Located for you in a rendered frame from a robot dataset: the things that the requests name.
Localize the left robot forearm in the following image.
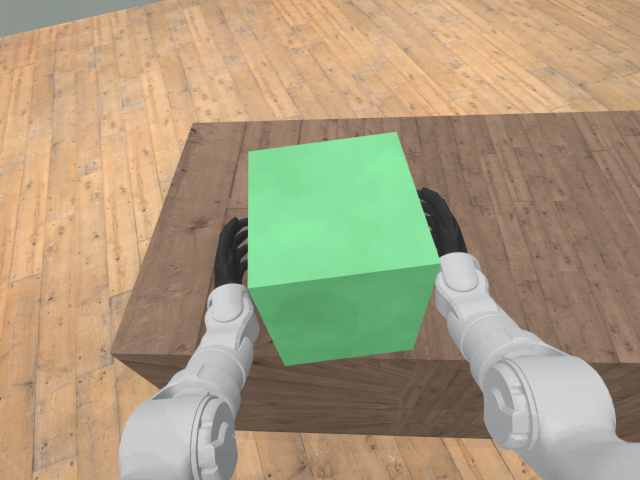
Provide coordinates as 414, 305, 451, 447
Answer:
119, 283, 260, 476

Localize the right robot forearm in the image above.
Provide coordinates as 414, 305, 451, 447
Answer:
435, 252, 616, 429

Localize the pedestal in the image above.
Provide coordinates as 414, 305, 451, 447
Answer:
109, 110, 640, 443

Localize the robot right upper arm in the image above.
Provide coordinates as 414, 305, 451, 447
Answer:
483, 356, 640, 480

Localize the robot right hand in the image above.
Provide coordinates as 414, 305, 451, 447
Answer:
416, 187, 468, 258

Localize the robot left hand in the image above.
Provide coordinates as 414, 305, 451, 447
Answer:
214, 217, 248, 289

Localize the robot left upper arm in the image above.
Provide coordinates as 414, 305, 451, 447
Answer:
107, 394, 238, 480

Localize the carton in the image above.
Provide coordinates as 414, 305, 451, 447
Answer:
248, 132, 441, 366

